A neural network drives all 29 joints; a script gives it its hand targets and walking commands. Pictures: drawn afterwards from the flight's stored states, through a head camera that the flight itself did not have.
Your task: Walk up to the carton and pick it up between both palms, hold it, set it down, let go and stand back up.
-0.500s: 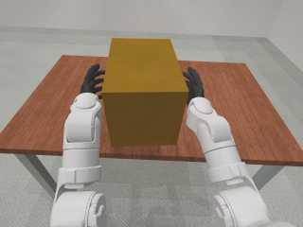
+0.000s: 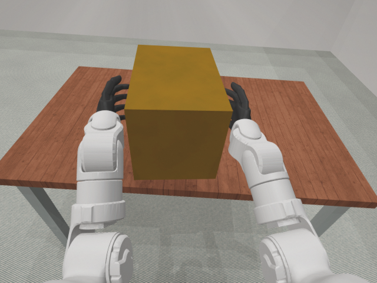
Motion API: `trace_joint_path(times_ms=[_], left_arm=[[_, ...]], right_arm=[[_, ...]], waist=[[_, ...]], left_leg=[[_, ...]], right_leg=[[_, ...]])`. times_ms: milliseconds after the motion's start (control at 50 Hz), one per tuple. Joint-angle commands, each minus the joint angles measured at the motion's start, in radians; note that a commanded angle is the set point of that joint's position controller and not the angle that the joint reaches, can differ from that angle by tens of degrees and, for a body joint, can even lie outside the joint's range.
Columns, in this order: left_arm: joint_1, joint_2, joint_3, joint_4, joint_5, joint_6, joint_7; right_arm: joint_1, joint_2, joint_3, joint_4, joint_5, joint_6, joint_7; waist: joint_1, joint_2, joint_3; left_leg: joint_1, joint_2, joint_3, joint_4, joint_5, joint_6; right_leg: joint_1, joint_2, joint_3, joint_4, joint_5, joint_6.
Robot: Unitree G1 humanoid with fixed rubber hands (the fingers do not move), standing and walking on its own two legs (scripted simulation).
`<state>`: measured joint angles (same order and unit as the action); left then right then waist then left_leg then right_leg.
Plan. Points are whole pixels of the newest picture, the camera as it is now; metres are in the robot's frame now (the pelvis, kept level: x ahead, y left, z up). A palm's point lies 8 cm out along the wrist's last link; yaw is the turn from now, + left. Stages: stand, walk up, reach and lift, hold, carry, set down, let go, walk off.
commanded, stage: hold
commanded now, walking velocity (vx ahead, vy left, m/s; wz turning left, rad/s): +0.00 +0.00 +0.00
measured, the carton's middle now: (175, 108) +0.41 +0.01 +0.18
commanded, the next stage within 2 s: none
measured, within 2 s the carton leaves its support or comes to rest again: neither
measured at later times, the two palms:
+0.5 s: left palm (112, 112) +0.37 +0.13 +0.21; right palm (242, 121) +0.36 -0.12 +0.19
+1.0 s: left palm (109, 116) +0.36 +0.14 +0.20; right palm (239, 121) +0.36 -0.12 +0.19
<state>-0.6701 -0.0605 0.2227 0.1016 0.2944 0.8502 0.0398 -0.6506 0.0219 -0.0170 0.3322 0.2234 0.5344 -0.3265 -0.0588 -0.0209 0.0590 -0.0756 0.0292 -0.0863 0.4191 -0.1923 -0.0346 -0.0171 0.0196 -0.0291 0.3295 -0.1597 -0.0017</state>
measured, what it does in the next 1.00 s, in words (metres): stands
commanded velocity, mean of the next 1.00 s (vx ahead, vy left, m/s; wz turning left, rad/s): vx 0.00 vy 0.00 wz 0.00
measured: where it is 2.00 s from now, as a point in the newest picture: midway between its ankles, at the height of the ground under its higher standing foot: outside the picture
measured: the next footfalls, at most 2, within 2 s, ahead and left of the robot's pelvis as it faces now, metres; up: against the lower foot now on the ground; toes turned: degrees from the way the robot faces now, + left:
none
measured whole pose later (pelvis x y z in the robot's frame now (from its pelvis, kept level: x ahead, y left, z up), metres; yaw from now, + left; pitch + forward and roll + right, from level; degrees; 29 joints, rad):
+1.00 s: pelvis +0.01 +0.00 +0.00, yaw +0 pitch -8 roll -2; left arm -0.61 -0.07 0.18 0.03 0.26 0.85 0.07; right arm -0.59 -0.01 0.02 0.25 0.27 0.52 -0.34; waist -0.07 -0.01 0.04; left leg -0.09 0.03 -0.09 0.45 -0.22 -0.03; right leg -0.02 0.02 -0.03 0.32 -0.17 0.00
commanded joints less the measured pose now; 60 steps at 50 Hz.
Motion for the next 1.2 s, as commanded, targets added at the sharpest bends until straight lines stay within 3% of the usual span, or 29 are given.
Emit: trace_joint_path(times_ms=[0, 60, 80, 120, 160, 220, 240, 260, 280, 340, 400, 480, 540, 560, 600, 620, 700, 720, 760, 820, 840, 860, 920, 1000, 1020, 1080, 1100, 1120, 1180], left_arm=[[-0.814, -0.641, -0.553, -0.201, -0.220, -0.115, -0.161], [-0.793, -0.632, -0.519, -0.180, -0.223, -0.125, -0.155], [-0.814, -0.621, -0.528, -0.173, -0.216, -0.131, -0.154], [-0.856, -0.632, -0.535, -0.167, -0.223, -0.136, -0.147], [-0.850, -0.621, -0.514, -0.102, -0.227, -0.142, -0.146], [-0.813, -0.634, -0.518, -0.117, -0.222, -0.147, -0.146], [-0.846, -0.643, -0.516, -0.131, -0.217, -0.147, -0.141], [-0.841, -0.628, -0.486, -0.114, -0.200, -0.148, -0.139], [-0.835, -0.651, -0.521, -0.119, -0.231, -0.155, -0.137], [-0.873, -0.625, -0.481, -0.114, -0.215, -0.157, -0.137], [-0.832, -0.621, -0.444, 0.007, -0.191, -0.142, -0.141], [-0.824, -0.648, -0.479, -0.042, -0.217, -0.155, -0.140], [-0.846, -0.671, -0.527, -0.146, -0.255, -0.170, -0.131], [-0.825, -0.660, -0.531, -0.122, -0.231, -0.162, -0.131], [-0.844, -0.634, -0.502, -0.090, -0.217, -0.152, -0.134], [-0.843, -0.641, -0.524, -0.142, -0.223, -0.151, -0.138], [-0.802, -0.639, -0.544, -0.158, -0.220, -0.139, -0.139], [-0.758, -0.660, -0.539, -0.144, -0.224, -0.135, -0.140], [-0.781, -0.631, -0.523, -0.151, -0.206, -0.129, -0.145], [-0.813, -0.649, -0.555, -0.234, -0.230, -0.135, -0.142], [-0.782, -0.664, -0.592, -0.303, -0.246, -0.142, -0.135], [-0.785, -0.680, -0.629, -0.337, -0.263, -0.136, -0.127], [-0.767, -0.653, -0.611, -0.326, -0.252, -0.129, -0.120], [-0.753, -0.628, -0.573, -0.257, -0.220, -0.107, -0.131], [-0.695, -0.625, -0.533, -0.203, -0.188, -0.094, -0.138], [-0.701, -0.621, -0.526, -0.234, -0.196, -0.100, -0.152], [-0.708, -0.609, -0.516, -0.198, -0.183, -0.095, -0.152], [-0.716, -0.631, -0.539, -0.198, -0.210, -0.097, -0.157], [-0.778, -0.649, -0.564, -0.254, -0.229, -0.116, -0.145]], right_arm=[[-1.043, 0.571, 0.410, -0.367, 0.129, -0.125, 0.143], [-1.050, 0.582, 0.427, -0.384, 0.129, -0.129, 0.143], [-1.036, 0.585, 0.407, -0.358, 0.116, -0.133, 0.146], [-1.094, 0.584, 0.406, -0.361, 0.113, -0.142, 0.153], [-1.131, 0.591, 0.406, -0.379, 0.097, -0.147, 0.156], [-1.117, 0.594, 0.426, -0.393, 0.104, -0.156, 0.150], [-1.116, 0.594, 0.409, -0.357, 0.097, -0.150, 0.151], [-1.111, 0.599, 0.425, -0.330, 0.113, -0.145, 0.156], [-1.099, 0.598, 0.414, -0.347, 0.106, -0.148, 0.153], [-1.121, 0.608, 0.405, -0.316, 0.099, -0.152, 0.163], [-1.172, 0.585, 0.381, -0.291, 0.075, -0.150, 0.158], [-1.185, 0.617, 0.414, -0.362, 0.109, -0.165, 0.159], [-1.138, 0.640, 0.441, -0.407, 0.135, -0.167, 0.143], [-1.082, 0.605, 0.429, -0.339, 0.127, -0.144, 0.135], [-1.096, 0.586, 0.409, -0.324, 0.109, -0.133, 0.135], [-1.057, 0.585, 0.407, -0.304, 0.122, -0.133, 0.137], [-1.047, 0.582, 0.438, -0.356, 0.149, -0.128, 0.135], [-1.081, 0.585, 0.447, -0.409, 0.140, -0.137, 0.135], [-1.031, 0.577, 0.437, -0.339, 0.137, -0.118, 0.130], [-1.026, 0.593, 0.466, -0.391, 0.160, -0.121, 0.134], [-1.017, 0.599, 0.496, -0.472, 0.185, -0.132, 0.133], [-1.005, 0.582, 0.495, -0.487, 0.188, -0.124, 0.128], [-1.012, 0.570, 0.512, -0.532, 0.195, -0.120, 0.126], [-0.966, 0.539, 0.462, -0.430, 0.151, -0.098, 0.136], [-0.981, 0.545, 0.481, -0.430, 0.155, -0.101, 0.139], [-0.990, 0.570, 0.478, -0.434, 0.160, -0.103, 0.138], [-1.005, 0.544, 0.476, -0.421, 0.154, -0.100, 0.137], [-1.027, 0.552, 0.456, -0.464, 0.155, -0.108, 0.136], [-1.037, 0.584, 0.470, -0.474, 0.153, -0.118, 0.139]], waist=[[-0.045, 0.101, -0.646], [-0.013, 0.078, -0.638], [-0.035, 0.091, -0.627], [-0.024, 0.108, -0.643], [-0.012, 0.062, -0.645], [-0.004, 0.060, -0.661], [-0.009, 0.087, -0.672], [0.010, 0.067, -0.643], [-0.013, 0.072, -0.675], [0.013, 0.058, -0.657], [0.016, 0.033, -0.585], [0.012, 0.046, -0.679], [-0.006, 0.052, -0.761], [-0.029, 0.088, -0.688], [-0.020, 0.083, -0.635], [-0.032, 0.102, -0.656], [-0.028, 0.097, -0.619], [-0.021, 0.060, -0.652], [-0.031, 0.091, -0.599], [-0.027, 0.087, -0.640], [-0.022, 0.088, -0.713], [-0.048, 0.127, -0.754], [-0.018, 0.113, -0.723], [-0.032, 0.098, -0.600], [-0.001, 0.063, -0.558], [-0.005, 0.037, -0.571], [0.000, 0.050, -0.554], [-0.034, 0.039, -0.583], [-0.014, 0.077, -0.648]], left_leg=[[0.155, -0.067, 0.066, -0.038, 0.303, -0.008], [0.155, -0.071, 0.068, -0.039, 0.317, 0.004], [0.132, -0.074, 0.069, -0.047, 0.259, 0.005], [0.124, -0.072, 0.071, -0.059, 0.219, 0.004], [0.101, -0.072, 0.069, -0.064, 0.173, 0.019], [0.123, -0.072, 0.071, -0.048, 0.253, 0.016], [0.128, -0.069, 0.069, -0.048, 0.240, 0.011], [0.130, -0.073, 0.072, -0.052, 0.228, 0.023], [0.130, -0.067, 0.068, -0.048, 0.237, 0.011], [0.113, -0.065, 0.070, -0.064, 0.184, 0.026], [0.073, -0.069, 0.077, -0.081, 0.115, 0.038], [0.093, -0.074, 0.077, -0.061, 0.187, 0.034], [0.150, -0.079, 0.071, -0.017, 0.343, 0.018], [0.164, -0.077, 0.065, -0.024, 0.329, 0.006], [0.134, -0.074, 0.057, -0.042, 0.268, 0.013], [0.144, -0.073, 0.060, -0.033, 0.304, 0.003], [0.117, -0.075, 0.047, -0.032, 0.299, 0.002], [0.138, -0.069, 0.051, -0.031, 0.308, 0.008], [0.131, -0.080, 0.059, -0.033, 0.308, 0.002], [0.164, -0.073, 0.052, -0.023, 0.369, -0.007], [0.194, -0.069, 0.040, 0.003, 0.451, -0.014], [0.227, -0.067, 0.035, 0.021, 0.504, -0.035], [0.219, -0.074, 0.033, 0.015, 0.501, -0.023], [0.171, -0.059, 0.042, -0.034, 0.362, -0.016], [0.141, -0.067, 0.051, -0.039, 0.357, -0.004], [0.135, -0.071, 0.057, -0.035, 0.358, 0.002], [0.137, -0.071, 0.058, -0.049, 0.331, -0.001], [0.145, -0.070, 0.055, -0.040, 0.336, -0.001], [0.175, -0.070, 0.054, -0.024, 0.376, -0.009]], right_leg=[[0.119, 0.060, -0.016, -0.037, 0.197, 0.032], [0.123, 0.055, -0.014, -0.037, 0.209, 0.035], [0.125, 0.048, -0.008, -0.042, 0.175, 0.037], [0.100, 0.055, -0.019, -0.042, 0.119, 0.028], [0.097, 0.048, -0.012, -0.050, 0.100, 0.034], [0.122, 0.052, -0.009, -0.038, 0.177, 0.032], [0.122, 0.051, -0.010, -0.037, 0.152, 0.029], [0.108, 0.051, -0.007, -0.051, 0.131, 0.034], [0.109, 0.052, -0.006, -0.043, 0.153, 0.030], [0.098, 0.045, -0.007, -0.046, 0.103, 0.032], [0.090, 0.044, -0.008, -0.063, 0.026, 0.033], [0.115, 0.049, -0.002, -0.052, 0.103, 0.039], [0.151, 0.052, -0.002, -0.028, 0.285, 0.044], [0.112, 0.052, -0.004, -0.040, 0.265, 0.041], [0.095, 0.048, -0.007, -0.046, 0.191, 0.037], [0.113, 0.051, -0.006, -0.038, 0.222, 0.041], [0.125, 0.053, -0.001, -0.030, 0.226, 0.037], [0.133, 0.057, -0.004, -0.035, 0.220, 0.037], [0.123, 0.045, -0.008, -0.035, 0.250, 0.042], [0.128, 0.063, -0.014, -0.029, 0.237, 0.043], [0.151, 0.068, -0.015, -0.012, 0.322, 0.040], [0.145, 0.072, -0.014, -0.007, 0.350, 0.038], [0.152, 0.066, -0.011, -0.012, 0.368, 0.037], [0.100, 0.060, -0.013, -0.028, 0.220, 0.033], [0.117, 0.061, -0.012, -0.034, 0.224, 0.034], [0.158, 0.055, -0.006, -0.029, 0.273, 0.044], [0.140, 0.063, -0.017, -0.036, 0.215, 0.037], [0.140, 0.058, -0.009, -0.041, 0.247, 0.041], [0.123, 0.065, -0.020, -0.025, 0.243, 0.034]])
